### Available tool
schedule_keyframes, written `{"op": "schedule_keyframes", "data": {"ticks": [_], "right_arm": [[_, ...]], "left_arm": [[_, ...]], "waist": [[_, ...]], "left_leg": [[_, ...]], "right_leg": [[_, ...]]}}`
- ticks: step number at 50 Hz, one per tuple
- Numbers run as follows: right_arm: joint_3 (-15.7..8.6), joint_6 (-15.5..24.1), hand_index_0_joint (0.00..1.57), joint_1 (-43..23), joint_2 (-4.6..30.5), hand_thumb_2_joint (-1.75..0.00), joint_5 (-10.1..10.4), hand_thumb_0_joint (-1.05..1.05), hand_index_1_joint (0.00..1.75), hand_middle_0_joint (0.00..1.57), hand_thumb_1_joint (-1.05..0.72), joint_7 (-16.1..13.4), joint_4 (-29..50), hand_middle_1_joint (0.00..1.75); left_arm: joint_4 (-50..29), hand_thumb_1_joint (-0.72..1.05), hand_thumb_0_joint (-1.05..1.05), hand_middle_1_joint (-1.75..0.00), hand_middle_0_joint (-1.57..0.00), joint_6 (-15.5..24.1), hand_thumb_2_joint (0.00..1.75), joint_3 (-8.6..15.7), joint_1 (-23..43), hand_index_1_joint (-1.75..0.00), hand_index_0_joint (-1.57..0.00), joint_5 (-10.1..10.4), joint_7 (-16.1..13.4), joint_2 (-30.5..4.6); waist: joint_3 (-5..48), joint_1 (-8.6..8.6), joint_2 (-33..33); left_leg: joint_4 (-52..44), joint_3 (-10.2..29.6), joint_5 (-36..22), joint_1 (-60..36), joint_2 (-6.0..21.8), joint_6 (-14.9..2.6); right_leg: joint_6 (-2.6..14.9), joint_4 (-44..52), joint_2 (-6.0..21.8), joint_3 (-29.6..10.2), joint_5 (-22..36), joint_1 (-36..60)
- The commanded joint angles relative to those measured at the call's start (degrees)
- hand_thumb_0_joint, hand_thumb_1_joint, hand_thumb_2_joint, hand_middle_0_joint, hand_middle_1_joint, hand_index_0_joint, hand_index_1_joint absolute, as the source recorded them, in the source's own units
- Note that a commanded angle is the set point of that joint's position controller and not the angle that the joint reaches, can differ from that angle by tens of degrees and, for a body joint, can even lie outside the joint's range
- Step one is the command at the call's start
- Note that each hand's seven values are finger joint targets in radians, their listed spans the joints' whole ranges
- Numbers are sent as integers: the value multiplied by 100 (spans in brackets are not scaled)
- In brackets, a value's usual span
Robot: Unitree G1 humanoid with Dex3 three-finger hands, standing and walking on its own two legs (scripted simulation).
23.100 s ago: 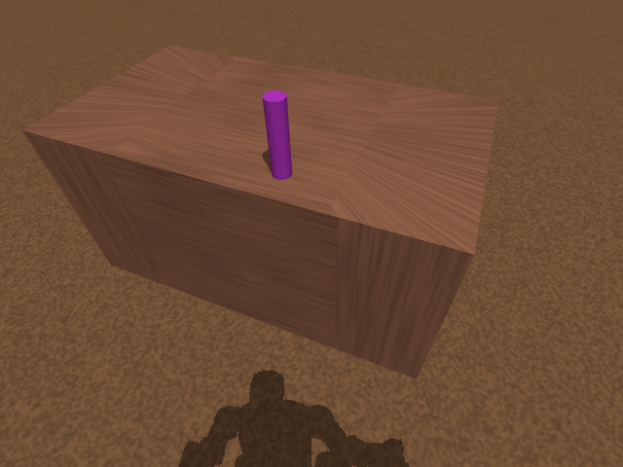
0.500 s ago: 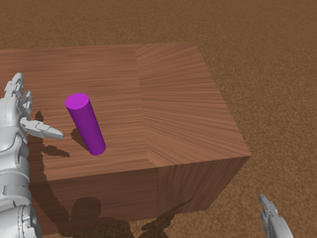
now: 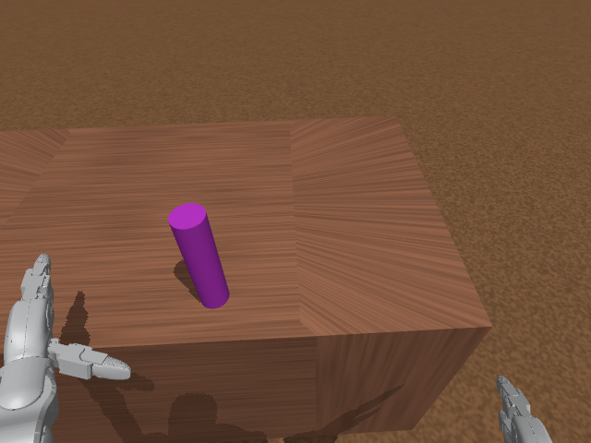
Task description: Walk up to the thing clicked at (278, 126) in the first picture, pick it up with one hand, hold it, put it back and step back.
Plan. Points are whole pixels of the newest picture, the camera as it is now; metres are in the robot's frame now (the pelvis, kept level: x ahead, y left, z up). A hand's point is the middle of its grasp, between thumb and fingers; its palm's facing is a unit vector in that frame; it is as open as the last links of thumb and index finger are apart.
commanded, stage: sink last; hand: left
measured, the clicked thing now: (202, 261) +0.43 +0.18 +0.01
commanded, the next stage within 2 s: home in 0.72 s
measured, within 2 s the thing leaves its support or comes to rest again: neither
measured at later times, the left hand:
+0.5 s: hand out of the picture +0.15 +0.20 +0.06, palm faces +0.27 -0.90 -0.34, open 17.3 cm
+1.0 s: hand out of the picture +0.15 +0.25 +0.03, palm faces +0.35 -0.86 -0.36, open 17.4 cm
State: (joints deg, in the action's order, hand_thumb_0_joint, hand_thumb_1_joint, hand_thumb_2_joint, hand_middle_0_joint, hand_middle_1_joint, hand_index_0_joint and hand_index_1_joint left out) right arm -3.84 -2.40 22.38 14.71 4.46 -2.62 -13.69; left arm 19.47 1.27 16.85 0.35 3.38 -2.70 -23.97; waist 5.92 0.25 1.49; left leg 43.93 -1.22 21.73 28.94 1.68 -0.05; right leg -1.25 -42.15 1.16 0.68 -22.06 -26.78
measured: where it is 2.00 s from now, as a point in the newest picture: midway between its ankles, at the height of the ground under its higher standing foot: outside the picture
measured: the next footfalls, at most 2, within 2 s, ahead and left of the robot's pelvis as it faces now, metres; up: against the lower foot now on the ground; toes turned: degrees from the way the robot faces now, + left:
none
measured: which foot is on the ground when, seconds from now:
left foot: down 0.00-1.00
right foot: down 0.00-1.00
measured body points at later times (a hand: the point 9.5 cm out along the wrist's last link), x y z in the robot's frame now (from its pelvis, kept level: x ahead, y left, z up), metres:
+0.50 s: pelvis -0.02 -0.02 -0.01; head -0.02 -0.04 +0.44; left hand +0.13 +0.25 +0.08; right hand +0.15 -0.27 -0.06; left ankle +0.00 +0.11 -0.71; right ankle -0.01 -0.14 -0.71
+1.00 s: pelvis -0.02 -0.01 -0.01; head -0.02 -0.02 +0.44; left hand +0.13 +0.30 +0.05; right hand +0.14 -0.27 -0.04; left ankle +0.00 +0.11 -0.71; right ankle -0.01 -0.14 -0.71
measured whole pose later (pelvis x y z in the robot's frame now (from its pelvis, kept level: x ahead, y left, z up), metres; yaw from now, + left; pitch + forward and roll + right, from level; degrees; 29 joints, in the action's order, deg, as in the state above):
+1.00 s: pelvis -0.02 -0.01 -0.01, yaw +1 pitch +3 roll +0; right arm -4.5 3.4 24.0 13.4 2.3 -4.8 -14.7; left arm -2.8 6.2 14.2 -28.6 3.5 -4.2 -16.9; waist 3.6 2.3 0.3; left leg 45.4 -0.5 20.8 27.8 1.2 0.8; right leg -0.3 -46.3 1.7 1.3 -22.9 -26.5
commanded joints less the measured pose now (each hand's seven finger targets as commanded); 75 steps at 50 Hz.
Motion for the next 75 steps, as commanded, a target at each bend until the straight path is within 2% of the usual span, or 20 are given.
{"op": "schedule_keyframes", "data": {"ticks": [1,3,5,10,12,15,19,27,30,37,42,46,51,56,59,63,65,72,73,75], "right_arm": [[-507,263,5,60,773,-5,19,0,5,5,53,-136,1092,5],[-552,196,5,220,699,-5,-4,0,5,5,54,-146,940,5],[-420,175,5,120,535,-5,-17,0,5,5,55,-119,933,5],[-345,329,5,-102,474,-5,-92,0,5,6,54,-177,1154,5],[-700,393,5,-66,783,-5,-130,0,5,6,53,-255,1130,5],[-733,461,5,18,747,-4,-151,0,5,6,54,-266,1152,5],[-430,484,5,230,327,-4,-173,0,5,6,54,-295,730,5],[-519,602,5,-61,392,-4,-227,0,5,6,54,-248,960,5],[-566,607,5,-245,430,-4,-230,0,5,6,55,-197,998,5],[-393,697,5,-147,389,-5,-233,0,5,6,51,-194,910,5],[-793,839,12,-44,899,-14,-240,0,13,12,40,-319,1231,13],[-252,848,12,125,294,-42,-233,0,16,12,8,-264,726,16],[447,911,14,-514,-235,-55,-251,0,20,14,-29,-104,599,20],[-313,935,18,-235,655,-77,-314,0,26,18,-65,-192,805,26],[-487,909,19,-286,757,-84,-315,0,28,19,-79,-246,836,28],[-42,828,20,-192,283,-90,-296,0,30,20,-89,-269,978,30],[359,792,20,-218,-71,-90,-299,0,30,20,-90,-256,1097,30],[160,548,20,-60,232,-90,-355,0,30,20,-90,-280,989,30],[19,522,20,-433,581,-90,-302,0,30,20,-90,-346,39,30],[187,556,20,-447,387,-90,-268,0,30,20,-90,-349,140,30]], "left_arm": [[-2722,-52,0,-5,-6,326,2,463,-499,-5,-6,95,-172,-1101],[-3223,-51,0,-5,-5,315,2,553,-1015,-4,-6,117,-220,-1060],[-3531,-50,0,-5,-5,268,1,363,-1463,-4,-5,135,-209,-775],[-4446,-51,0,-5,-5,304,1,-428,-2378,-4,-5,105,-180,-2],[-4585,-51,0,-5,-5,290,1,-347,-2854,-4,-6,85,-200,-40],[-4865,-48,0,-5,-4,283,0,-355,-2938,-3,-5,63,-180,-9],[-4719,-47,0,-5,-4,287,1,-304,-2941,-3,-5,54,-159,-26],[-4428,-48,0,-5,-4,505,1,272,-3263,-4,-5,68,-103,-243],[-3944,-49,0,-5,-4,575,1,510,-3087,-4,-5,87,-84,-344],[-3259,-55,0,-6,-6,810,2,558,-2492,-5,-6,81,-64,-387],[-3699,-51,0,-7,-6,867,10,687,-2351,-7,-6,38,-209,-696],[-3242,-53,0,-6,-5,791,7,361,-2838,-6,-5,2,-227,-271],[-2814,-54,0,-6,-5,840,6,-490,-2749,-6,-5,-34,-67,449],[-2470,-53,0,-6,-5,722,7,-796,-2893,-6,-5,-111,-38,529],[-2234,-58,0,-5,-5,568,4,-926,-2375,-5,-5,-143,-96,559],[-2497,-61,0,-4,-4,460,1,-958,-1821,-4,-4,-189,-212,347],[-1893,-58,0,-5,-5,344,4,-1497,-2022,-5,-5,-201,-180,921],[-1851,-57,0,-5,-5,100,5,-1228,-2441,-5,-5,-191,-250,559],[-2731,-58,0,-5,-5,93,4,-769,-2395,-5,-4,-174,-408,101],[-1879,-60,0,-4,-4,-98,3,-1491,-3146,-5,-4,-164,-359,885]], "waist": [[766,93,58],[660,109,236],[437,136,403],[404,17,521],[395,15,156],[434,-53,-29],[-100,-3,-211],[-199,302,-191],[-419,292,-354],[-309,156,-426],[466,95,-88],[-177,223,-9],[-523,266,-14],[252,-23,-193],[437,-137,-104],[841,-27,39],[705,-38,-2],[549,195,416],[934,203,398],[224,21,-56]], "left_leg": [[-779,-58,-1594,-874,-104,47],[-760,-97,-1665,-830,-121,47],[-765,-147,-1451,-725,-143,36],[-709,-119,-1289,-751,-135,9],[-651,-85,-1278,-713,-119,-21],[-609,-83,-1073,-749,-142,-53],[-602,-134,-503,-443,-201,-93],[-555,-195,-428,-246,-250,-69],[-534,-181,-106,-99,-261,-78],[-525,-148,92,-131,-237,-88],[-552,-149,-374,-546,-230,-75],[-698,-154,-242,-294,-227,-56],[-770,-31,93,154,-177,-64],[-581,10,-527,-314,-113,-45],[-530,114,-616,-405,-36,5],[-340,59,-953,-447,-72,18],[-264,-8,-948,-264,-105,1],[-239,-93,-1211,-125,-114,70],[-113,51,-1271,-338,-87,85],[-124,21,-1132,-128,-82,43]], "right_leg": [[183,561,-156,274,1407,441],[170,573,-134,251,1510,474],[156,599,-94,216,1352,346],[168,497,-101,244,1200,263],[152,485,-115,268,1193,240],[118,493,-94,261,1048,142],[67,671,-16,199,485,-106],[72,686,48,119,282,-1],[26,848,123,-77,-180,-84],[-2,840,159,-210,-486,-217],[30,665,95,-109,208,156],[100,619,11,108,112,-1],[120,447,-69,275,-80,-178],[132,213,-153,276,499,-179],[132,66,-197,305,575,-291],[153,-42,-118,237,816,-112],[158,-44,-89,198,853,-137],[192,-72,-80,177,1043,-48],[175,-58,-175,232,1128,124],[149,33,-199,259,1036,-152]]}}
